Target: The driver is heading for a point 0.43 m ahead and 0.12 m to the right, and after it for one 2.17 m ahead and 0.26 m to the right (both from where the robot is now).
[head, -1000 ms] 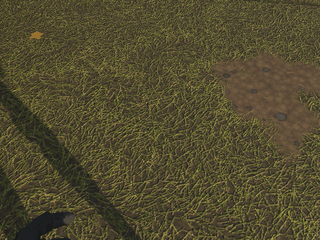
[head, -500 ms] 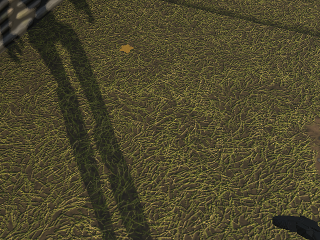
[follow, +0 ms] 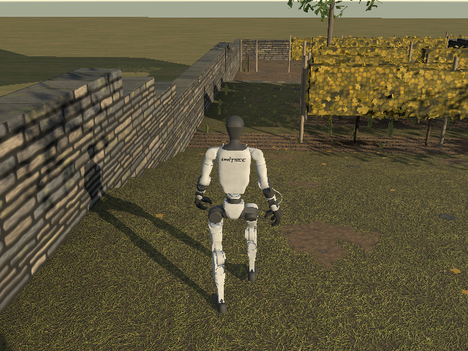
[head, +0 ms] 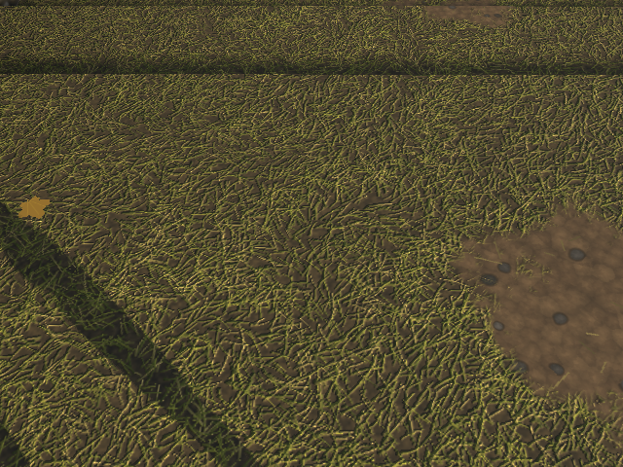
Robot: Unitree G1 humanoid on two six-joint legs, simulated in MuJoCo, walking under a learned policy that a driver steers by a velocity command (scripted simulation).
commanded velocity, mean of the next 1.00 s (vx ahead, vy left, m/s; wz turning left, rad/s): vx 0.50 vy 0.00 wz -0.43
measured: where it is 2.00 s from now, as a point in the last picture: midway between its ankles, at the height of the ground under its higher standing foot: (373, 233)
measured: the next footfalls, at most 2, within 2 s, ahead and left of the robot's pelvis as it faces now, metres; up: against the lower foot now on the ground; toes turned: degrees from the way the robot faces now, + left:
right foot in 0.10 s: +0.22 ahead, -0.12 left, +0.00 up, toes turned -6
left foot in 0.56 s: +0.53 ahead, +0.04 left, +0.00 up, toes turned -23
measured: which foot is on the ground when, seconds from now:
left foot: down 0.00-0.08, up 0.10-0.54, down 0.56-1.00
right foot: up 0.00-0.08, down 0.10-0.56, up 0.58-1.00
